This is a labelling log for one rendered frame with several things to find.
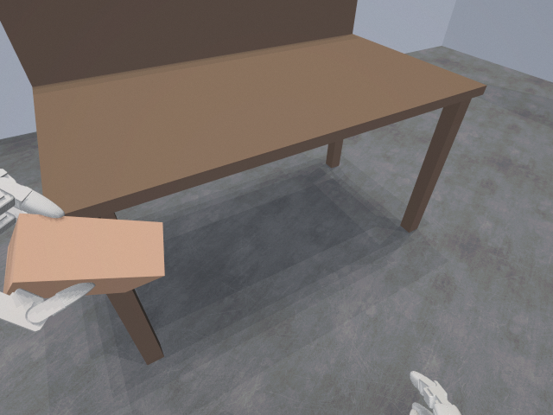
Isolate sponge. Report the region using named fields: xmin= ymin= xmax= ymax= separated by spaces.
xmin=3 ymin=214 xmax=165 ymax=298

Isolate right robot hand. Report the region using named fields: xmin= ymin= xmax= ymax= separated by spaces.
xmin=410 ymin=371 xmax=461 ymax=415

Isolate left robot hand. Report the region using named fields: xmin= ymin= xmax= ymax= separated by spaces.
xmin=0 ymin=169 xmax=96 ymax=332

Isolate table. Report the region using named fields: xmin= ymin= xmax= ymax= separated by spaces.
xmin=0 ymin=0 xmax=486 ymax=365

